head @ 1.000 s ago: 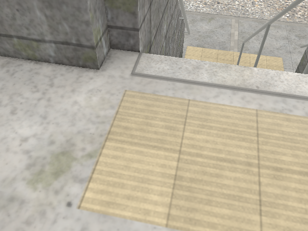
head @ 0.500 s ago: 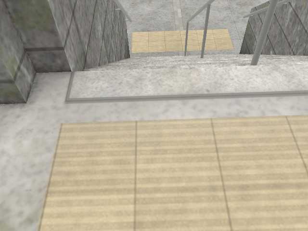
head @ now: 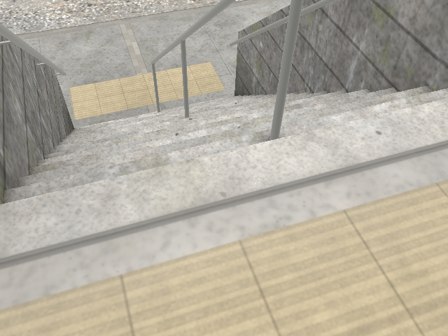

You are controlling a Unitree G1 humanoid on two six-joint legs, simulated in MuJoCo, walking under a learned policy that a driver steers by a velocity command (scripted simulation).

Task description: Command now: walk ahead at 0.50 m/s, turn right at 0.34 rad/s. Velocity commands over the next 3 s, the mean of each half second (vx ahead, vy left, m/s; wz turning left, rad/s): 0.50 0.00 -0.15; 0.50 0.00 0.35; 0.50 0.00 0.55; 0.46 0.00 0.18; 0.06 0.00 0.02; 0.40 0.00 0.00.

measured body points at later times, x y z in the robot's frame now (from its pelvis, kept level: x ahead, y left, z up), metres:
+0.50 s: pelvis +0.25 -0.07 +0.00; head +0.28 -0.09 +0.45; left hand +0.40 +0.19 -0.09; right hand +0.32 -0.35 -0.13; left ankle +0.22 +0.09 -0.65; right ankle +0.28 -0.16 -0.74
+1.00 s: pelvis +0.53 +0.00 -0.02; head +0.56 +0.01 +0.43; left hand +0.52 +0.25 -0.16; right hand +0.71 -0.23 -0.13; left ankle +0.59 +0.09 -0.74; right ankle +0.37 -0.16 -0.65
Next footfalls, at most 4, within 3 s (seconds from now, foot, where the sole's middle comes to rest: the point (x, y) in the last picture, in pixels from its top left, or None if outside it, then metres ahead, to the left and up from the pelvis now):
0.34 right None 0.32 -0.16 -0.78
0.90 left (194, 292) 0.63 0.09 -0.78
1.34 right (231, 212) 0.92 -0.03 -0.78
1.82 left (139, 205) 0.95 0.30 -0.78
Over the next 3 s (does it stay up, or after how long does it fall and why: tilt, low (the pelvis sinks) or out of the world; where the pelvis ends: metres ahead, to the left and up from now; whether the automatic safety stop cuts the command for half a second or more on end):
stays up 1.02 0.18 0.00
